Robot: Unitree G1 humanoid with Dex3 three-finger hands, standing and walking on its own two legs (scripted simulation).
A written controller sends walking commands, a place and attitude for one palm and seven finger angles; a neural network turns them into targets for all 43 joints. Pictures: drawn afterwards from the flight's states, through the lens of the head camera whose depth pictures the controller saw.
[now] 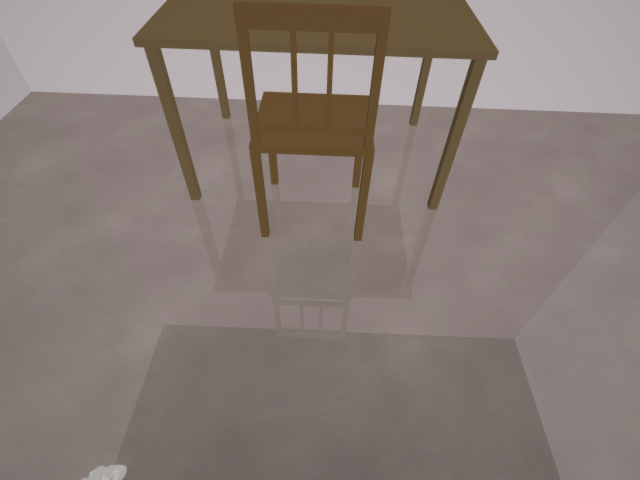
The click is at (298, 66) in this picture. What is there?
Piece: chair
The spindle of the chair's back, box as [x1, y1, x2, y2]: [290, 31, 297, 125]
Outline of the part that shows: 290,31 293,125 297,125 295,31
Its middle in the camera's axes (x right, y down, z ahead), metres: -0.08 -0.47 +1.16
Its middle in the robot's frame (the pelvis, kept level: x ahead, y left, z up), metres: +1.18 +0.14 -0.07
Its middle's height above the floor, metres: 0.70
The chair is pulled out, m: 0.00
